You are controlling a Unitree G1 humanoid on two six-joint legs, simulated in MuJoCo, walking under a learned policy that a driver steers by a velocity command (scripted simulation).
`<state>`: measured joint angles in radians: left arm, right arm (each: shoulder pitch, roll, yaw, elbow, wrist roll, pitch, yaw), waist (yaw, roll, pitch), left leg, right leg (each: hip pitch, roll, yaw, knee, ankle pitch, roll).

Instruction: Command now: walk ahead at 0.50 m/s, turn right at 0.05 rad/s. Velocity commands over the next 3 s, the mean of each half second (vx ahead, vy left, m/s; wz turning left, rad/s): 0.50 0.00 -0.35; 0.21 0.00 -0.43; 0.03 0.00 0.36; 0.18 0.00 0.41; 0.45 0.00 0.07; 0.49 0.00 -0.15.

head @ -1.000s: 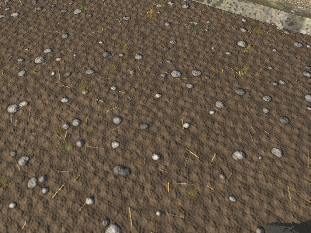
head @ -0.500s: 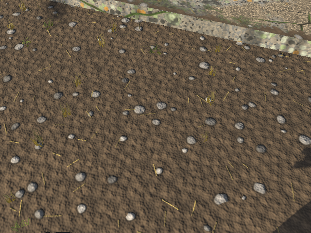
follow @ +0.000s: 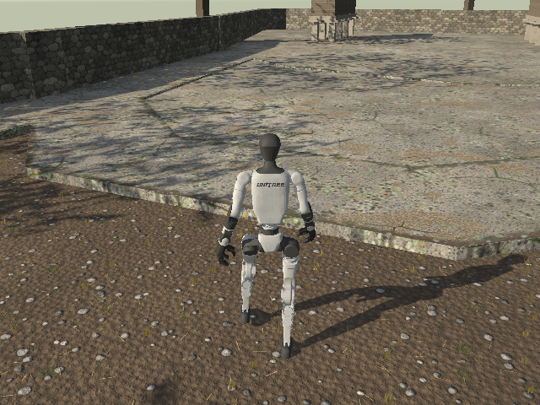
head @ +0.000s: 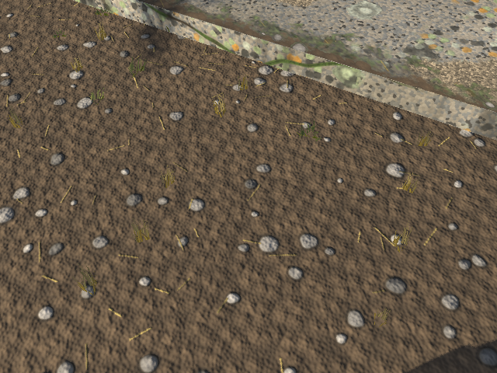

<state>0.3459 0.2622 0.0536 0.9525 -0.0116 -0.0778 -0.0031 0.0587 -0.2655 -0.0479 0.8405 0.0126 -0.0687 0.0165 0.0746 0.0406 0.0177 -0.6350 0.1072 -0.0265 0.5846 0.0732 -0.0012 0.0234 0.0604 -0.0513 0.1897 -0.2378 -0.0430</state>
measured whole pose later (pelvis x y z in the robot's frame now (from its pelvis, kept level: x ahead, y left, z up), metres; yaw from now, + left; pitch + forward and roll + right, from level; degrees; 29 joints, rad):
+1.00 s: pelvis +0.45 -0.05 +0.00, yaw -26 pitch +2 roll +0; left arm 0.14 0.25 0.06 0.77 0.03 -0.02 0.01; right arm 0.11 -0.29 -0.06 0.86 0.00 -0.01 -0.04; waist 0.01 0.04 0.04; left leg -0.54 0.10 -0.07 0.79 -0.22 -0.07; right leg -0.30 0.11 0.03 0.41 -0.13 -0.09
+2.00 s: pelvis +0.56 -0.01 +0.00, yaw +3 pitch +1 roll +0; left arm 0.23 0.32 0.08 0.84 -0.02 -0.06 -0.03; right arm 0.26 -0.26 -0.06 0.78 0.01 -0.04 0.01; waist 0.00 -0.04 0.00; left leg -0.14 -0.02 0.03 0.40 -0.29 0.04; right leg -0.47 -0.08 -0.05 1.05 -0.37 0.00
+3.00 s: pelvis +1.10 +0.04 -0.01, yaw -4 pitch +1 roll +0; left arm 0.30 0.31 0.06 0.88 -0.03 -0.06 0.00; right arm 0.20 -0.26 -0.05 0.76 -0.01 -0.10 0.02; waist 0.01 -0.04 0.04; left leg -0.32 0.01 0.09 0.46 -0.17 0.03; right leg -0.44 -0.05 0.05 1.17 -0.35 -0.02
